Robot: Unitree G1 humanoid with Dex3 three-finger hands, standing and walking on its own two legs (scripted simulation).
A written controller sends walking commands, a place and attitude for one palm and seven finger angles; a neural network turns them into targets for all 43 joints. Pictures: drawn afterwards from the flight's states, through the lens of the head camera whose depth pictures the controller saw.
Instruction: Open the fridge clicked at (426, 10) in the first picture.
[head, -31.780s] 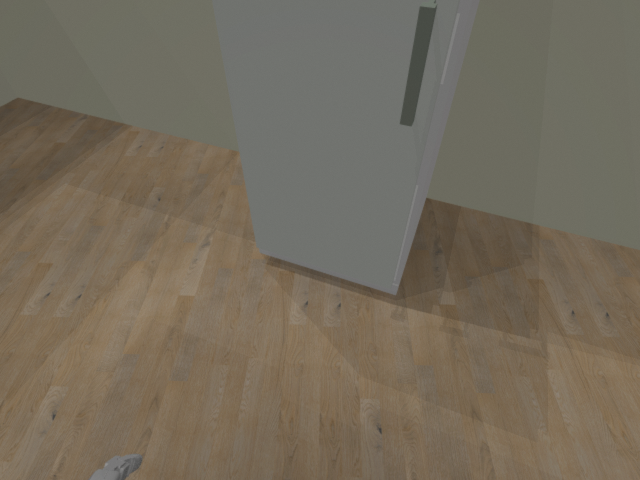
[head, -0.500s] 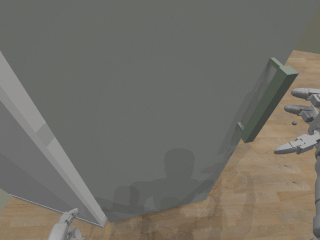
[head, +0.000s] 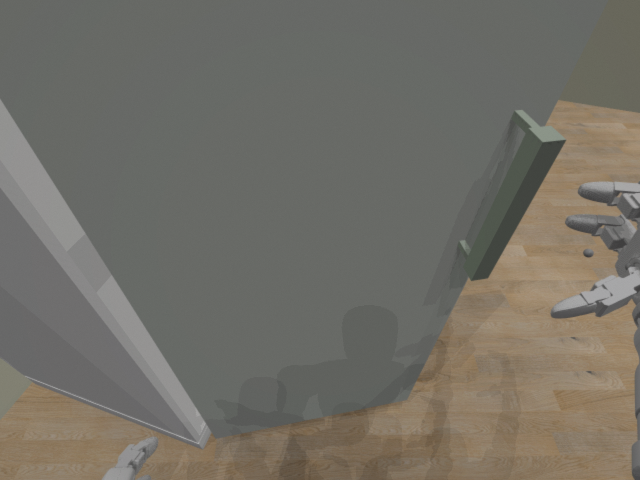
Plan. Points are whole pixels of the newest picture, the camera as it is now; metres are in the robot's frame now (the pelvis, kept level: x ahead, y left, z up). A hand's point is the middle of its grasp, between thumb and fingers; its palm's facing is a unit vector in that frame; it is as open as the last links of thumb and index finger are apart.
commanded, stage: slip the hand off the handle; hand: right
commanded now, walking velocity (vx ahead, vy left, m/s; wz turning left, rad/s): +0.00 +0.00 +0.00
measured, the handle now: (496, 203) +0.44 -0.19 +0.14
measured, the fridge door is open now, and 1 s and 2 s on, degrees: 61 61 61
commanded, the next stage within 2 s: draw the hand back to the body in 0.52 s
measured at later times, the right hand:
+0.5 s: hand (617, 333) +0.26 -0.26 +0.14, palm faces +0.18 +0.96 -0.22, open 14.7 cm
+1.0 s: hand out of the picture +0.23 -0.26 +0.16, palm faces +0.11 +0.99 -0.09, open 14.7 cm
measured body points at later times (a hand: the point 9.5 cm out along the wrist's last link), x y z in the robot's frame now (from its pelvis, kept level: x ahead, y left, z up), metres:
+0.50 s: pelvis -0.02 +0.01 +0.00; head -0.04 +0.01 +0.45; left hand +0.19 +0.22 -0.06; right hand +0.25 -0.31 +0.15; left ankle -0.02 +0.12 -0.73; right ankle +0.06 -0.08 -0.73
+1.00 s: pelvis -0.01 +0.03 +0.00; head -0.04 +0.05 +0.45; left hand +0.18 +0.27 -0.06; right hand +0.22 -0.31 +0.17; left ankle -0.02 +0.12 -0.73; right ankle +0.06 -0.08 -0.73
